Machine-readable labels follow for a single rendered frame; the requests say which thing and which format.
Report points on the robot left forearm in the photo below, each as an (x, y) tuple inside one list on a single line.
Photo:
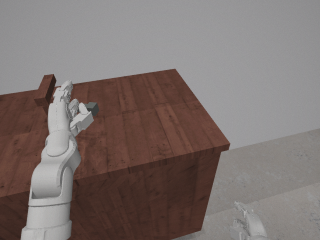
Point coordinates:
[(51, 189)]

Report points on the robot right hand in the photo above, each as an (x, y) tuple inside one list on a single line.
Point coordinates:
[(252, 226)]

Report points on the robot left hand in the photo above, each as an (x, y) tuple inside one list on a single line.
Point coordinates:
[(62, 117)]

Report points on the counter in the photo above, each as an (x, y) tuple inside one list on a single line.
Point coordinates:
[(148, 160)]

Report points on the tap lever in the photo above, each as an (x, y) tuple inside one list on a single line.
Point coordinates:
[(91, 106)]

